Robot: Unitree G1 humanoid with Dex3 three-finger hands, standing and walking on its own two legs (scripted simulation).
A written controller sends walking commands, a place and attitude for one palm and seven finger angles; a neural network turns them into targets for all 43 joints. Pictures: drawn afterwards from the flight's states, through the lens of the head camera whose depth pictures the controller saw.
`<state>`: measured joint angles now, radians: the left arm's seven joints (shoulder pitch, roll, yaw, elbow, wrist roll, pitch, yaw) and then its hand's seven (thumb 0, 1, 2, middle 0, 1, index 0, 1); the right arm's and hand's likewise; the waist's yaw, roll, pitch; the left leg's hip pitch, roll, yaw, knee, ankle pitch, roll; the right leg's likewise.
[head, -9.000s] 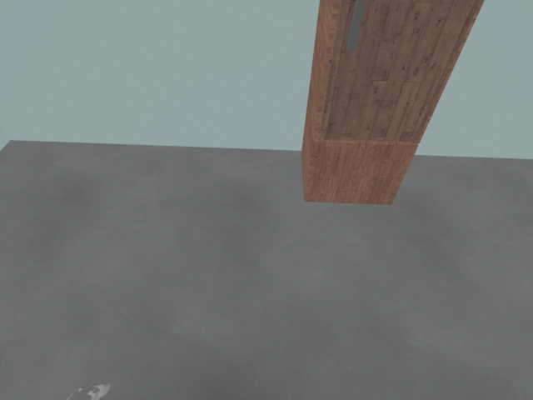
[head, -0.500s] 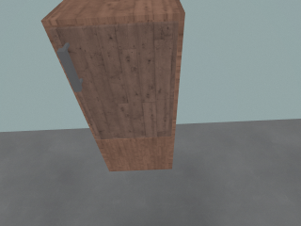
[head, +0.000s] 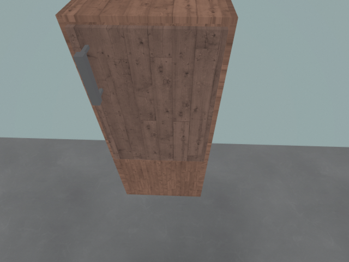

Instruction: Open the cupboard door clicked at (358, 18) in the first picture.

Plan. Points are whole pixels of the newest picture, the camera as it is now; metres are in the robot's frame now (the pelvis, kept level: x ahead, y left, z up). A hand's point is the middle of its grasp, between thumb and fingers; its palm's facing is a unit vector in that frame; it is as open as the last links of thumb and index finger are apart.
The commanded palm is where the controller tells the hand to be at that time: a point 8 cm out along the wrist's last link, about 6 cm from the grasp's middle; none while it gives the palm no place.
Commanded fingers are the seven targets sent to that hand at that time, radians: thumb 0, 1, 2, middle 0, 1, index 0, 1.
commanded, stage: look again from close up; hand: left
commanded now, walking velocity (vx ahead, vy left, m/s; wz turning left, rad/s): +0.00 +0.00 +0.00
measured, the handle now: (91, 76) +0.56 +0.27 +0.13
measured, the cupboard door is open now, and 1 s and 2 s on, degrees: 0 0 0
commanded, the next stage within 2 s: shuffle to correct the standing spot in 0.24 s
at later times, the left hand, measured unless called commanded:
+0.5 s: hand out of the picture +0.07 +0.18 -0.17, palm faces +0.04 -0.97 -0.24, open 7.3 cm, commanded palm none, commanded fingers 0.00 0.90 0.90 -0.20 -0.30 -0.20 -0.30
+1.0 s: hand out of the picture +0.06 +0.22 -0.17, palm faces +0.04 -0.96 -0.26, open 7.4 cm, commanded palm none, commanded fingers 0.00 0.90 0.90 -0.20 -0.30 -0.20 -0.30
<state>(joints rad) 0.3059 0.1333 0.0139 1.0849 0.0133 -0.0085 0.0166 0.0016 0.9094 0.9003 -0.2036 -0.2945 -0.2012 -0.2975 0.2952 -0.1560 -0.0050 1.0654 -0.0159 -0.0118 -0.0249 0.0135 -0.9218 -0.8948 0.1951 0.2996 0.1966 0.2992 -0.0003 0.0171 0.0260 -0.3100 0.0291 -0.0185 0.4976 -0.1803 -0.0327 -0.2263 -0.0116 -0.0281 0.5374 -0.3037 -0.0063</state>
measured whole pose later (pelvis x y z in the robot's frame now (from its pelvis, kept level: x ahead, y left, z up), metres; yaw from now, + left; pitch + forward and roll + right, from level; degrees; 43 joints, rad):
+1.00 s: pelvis +0.03 +0.02 +0.00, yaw +0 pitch +1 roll +3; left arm 0.24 0.18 0.03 1.03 0.02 0.01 0.02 0.00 0.91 0.90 -0.20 -0.29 -0.20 -0.30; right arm 0.20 -0.16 -0.02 1.01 -0.02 0.00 -0.02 0.00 -0.91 -0.89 0.20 0.30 0.20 0.30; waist 0.00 -0.01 0.04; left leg -0.30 -0.03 0.12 0.46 -0.17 0.03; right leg -0.23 -0.04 -0.03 0.58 -0.38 -0.02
